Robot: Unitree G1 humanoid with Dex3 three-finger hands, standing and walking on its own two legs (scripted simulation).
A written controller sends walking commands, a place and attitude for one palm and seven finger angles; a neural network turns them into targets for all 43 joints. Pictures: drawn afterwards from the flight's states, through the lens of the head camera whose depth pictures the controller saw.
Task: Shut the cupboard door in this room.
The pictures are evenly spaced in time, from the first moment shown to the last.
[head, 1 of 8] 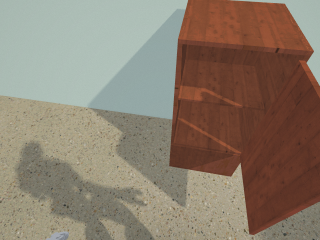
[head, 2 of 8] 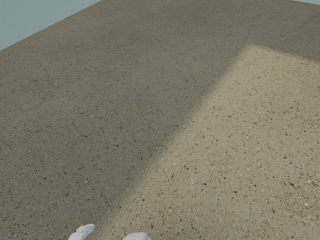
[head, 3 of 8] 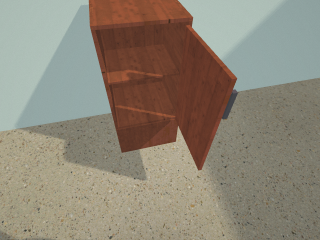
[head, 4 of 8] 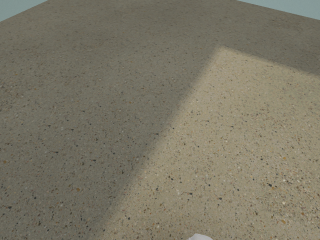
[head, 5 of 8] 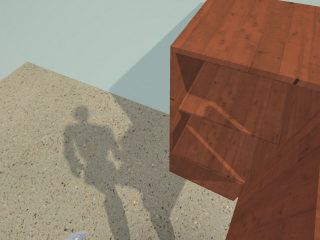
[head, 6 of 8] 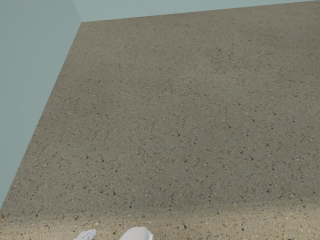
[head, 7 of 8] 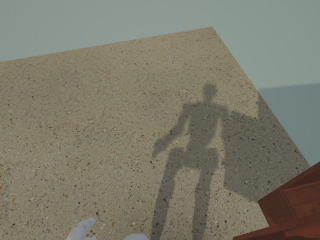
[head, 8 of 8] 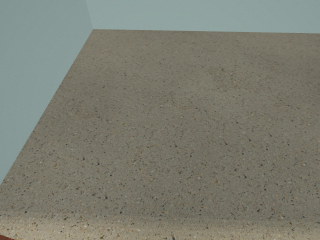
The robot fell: no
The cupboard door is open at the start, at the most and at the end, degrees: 92 92 47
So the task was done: no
